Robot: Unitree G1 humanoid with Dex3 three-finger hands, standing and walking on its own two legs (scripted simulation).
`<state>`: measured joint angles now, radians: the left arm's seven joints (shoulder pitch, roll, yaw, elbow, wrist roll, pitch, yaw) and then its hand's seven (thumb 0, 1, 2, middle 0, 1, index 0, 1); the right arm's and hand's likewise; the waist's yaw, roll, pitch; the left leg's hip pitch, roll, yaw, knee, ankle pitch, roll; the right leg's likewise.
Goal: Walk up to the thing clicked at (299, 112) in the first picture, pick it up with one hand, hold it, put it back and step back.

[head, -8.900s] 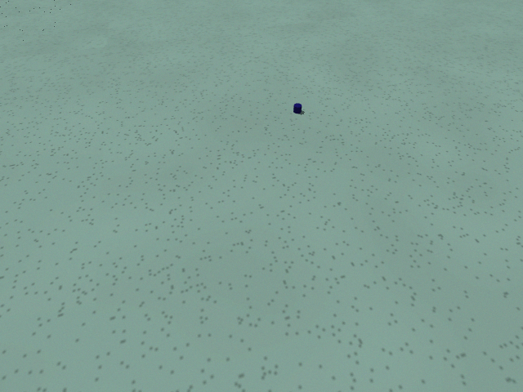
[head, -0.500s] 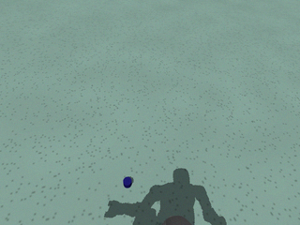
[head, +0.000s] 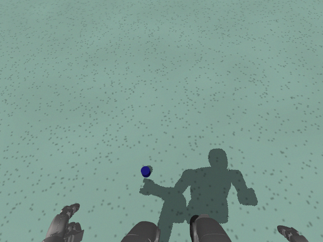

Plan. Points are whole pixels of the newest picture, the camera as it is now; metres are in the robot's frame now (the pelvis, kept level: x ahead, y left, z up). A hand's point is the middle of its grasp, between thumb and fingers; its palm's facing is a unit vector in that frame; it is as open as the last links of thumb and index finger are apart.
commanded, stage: walk up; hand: left
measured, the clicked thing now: (145, 171) +0.52 +0.17 -0.72
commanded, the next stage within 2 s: stand in 1.16 s
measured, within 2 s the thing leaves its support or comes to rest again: neither
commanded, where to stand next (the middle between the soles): +0.11 -0.01 m, yaw -6 degrees
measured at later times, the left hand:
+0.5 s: hand out of the picture -0.04 +0.32 -0.13, palm faces -0.09 -0.92 -0.37, open 7.4 cm
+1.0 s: hand out of the picture +0.06 +0.29 -0.08, palm faces -0.06 -0.82 -0.57, open 7.4 cm
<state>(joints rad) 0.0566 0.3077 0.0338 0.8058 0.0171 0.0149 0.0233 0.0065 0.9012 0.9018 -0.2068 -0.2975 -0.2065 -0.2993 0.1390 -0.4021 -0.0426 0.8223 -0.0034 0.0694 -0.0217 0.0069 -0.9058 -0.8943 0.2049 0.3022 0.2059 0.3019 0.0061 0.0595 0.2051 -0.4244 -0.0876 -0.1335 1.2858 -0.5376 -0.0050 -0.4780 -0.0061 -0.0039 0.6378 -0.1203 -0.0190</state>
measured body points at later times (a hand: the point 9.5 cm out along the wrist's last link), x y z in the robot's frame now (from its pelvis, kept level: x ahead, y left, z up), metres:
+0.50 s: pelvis -0.06 +0.03 +0.03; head -0.05 +0.06 +0.48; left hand -0.03 +0.37 -0.10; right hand -0.03 -0.30 -0.06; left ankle -0.04 +0.14 -0.71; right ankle -0.08 -0.11 -0.65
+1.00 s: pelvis +0.00 -0.01 +0.02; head +0.02 -0.06 +0.46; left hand +0.06 +0.33 -0.05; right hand +0.02 -0.33 -0.13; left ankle +0.07 +0.17 -0.64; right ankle +0.00 -0.14 -0.71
